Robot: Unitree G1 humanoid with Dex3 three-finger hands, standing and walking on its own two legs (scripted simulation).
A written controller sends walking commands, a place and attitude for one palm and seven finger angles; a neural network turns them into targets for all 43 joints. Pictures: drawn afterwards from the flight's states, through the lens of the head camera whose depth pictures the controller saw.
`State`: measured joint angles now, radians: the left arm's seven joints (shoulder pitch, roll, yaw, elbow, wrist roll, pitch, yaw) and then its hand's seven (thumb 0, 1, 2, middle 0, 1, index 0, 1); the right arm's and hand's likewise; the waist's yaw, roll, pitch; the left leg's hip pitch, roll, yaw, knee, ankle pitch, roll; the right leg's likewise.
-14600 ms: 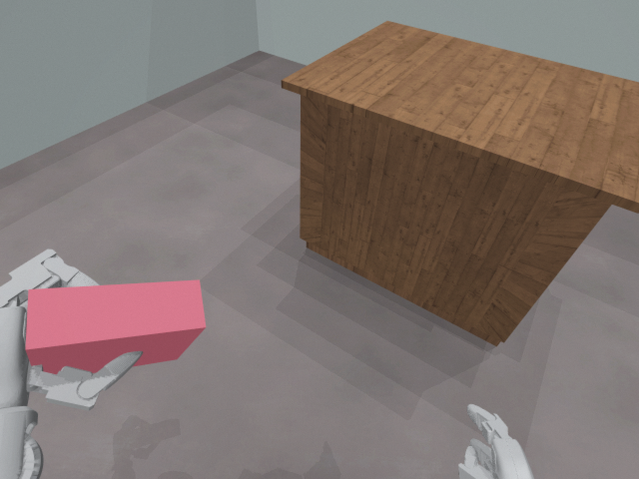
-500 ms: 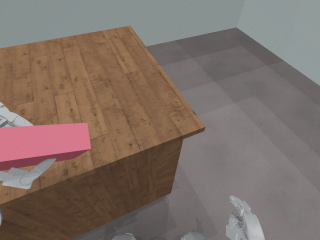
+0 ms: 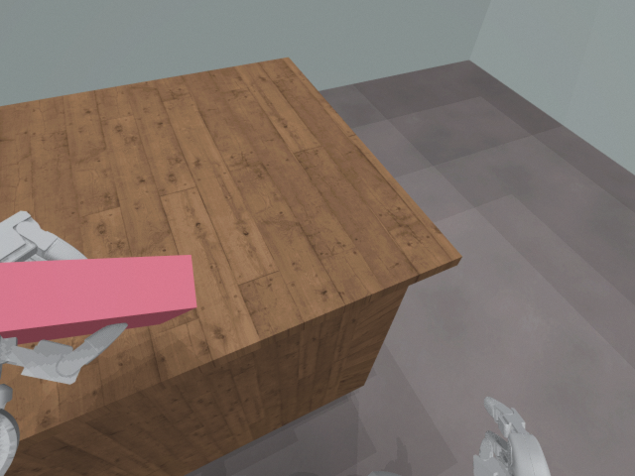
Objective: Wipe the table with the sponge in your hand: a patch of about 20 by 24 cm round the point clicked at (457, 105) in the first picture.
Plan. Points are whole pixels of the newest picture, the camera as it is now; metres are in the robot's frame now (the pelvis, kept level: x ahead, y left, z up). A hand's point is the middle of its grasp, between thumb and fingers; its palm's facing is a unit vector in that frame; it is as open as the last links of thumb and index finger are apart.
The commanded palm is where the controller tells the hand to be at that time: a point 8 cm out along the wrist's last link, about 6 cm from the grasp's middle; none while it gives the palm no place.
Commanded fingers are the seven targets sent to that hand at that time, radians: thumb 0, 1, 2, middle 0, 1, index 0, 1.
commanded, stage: shuffle to correct the standing spot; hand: left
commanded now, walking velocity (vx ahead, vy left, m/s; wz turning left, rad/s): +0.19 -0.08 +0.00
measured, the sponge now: (126, 298) +0.24 +0.20 +0.15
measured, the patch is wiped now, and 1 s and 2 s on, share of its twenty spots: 0.00 0.00 0.00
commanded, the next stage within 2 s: come to a stop and stand still in 0.20 s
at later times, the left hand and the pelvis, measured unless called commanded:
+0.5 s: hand (37, 268) +0.25 +0.27 +0.18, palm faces +0.35 -0.86 -0.37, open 9.0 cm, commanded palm +0.18 +0.32 +0.19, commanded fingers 0.00 0.10 1.30 -1.20 -1.60 -1.20 -1.60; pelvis +0.02 +0.04 +0.01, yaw -1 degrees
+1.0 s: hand (40, 285) +0.24 +0.26 +0.18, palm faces +0.39 -0.85 -0.34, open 9.0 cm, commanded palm +0.18 +0.30 +0.19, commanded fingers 0.00 0.10 1.30 -1.20 -1.60 -1.20 -1.60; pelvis +0.02 +0.02 +0.02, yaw +0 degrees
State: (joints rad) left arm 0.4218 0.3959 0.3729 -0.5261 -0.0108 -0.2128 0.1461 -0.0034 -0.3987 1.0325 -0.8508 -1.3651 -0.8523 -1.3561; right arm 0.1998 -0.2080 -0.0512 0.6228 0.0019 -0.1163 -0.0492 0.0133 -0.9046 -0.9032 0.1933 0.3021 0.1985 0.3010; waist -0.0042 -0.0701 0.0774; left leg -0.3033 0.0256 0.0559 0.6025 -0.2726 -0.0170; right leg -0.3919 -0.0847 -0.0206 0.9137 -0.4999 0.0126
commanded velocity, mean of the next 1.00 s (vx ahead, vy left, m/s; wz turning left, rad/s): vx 0.04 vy -0.06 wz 0.00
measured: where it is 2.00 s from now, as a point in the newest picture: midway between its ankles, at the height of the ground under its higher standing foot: outside the picture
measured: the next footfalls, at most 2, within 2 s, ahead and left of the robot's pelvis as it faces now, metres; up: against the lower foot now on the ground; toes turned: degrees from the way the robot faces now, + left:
right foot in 0.14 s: +0.07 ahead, -0.06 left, +0.00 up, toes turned -3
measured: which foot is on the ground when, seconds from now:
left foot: down 0.00-1.00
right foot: up 0.00-0.12, down 0.14-1.00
